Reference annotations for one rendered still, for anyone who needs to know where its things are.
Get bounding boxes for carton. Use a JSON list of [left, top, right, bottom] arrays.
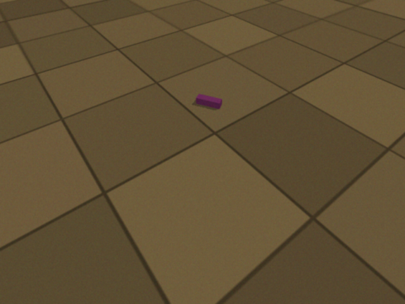
[[196, 94, 222, 109]]

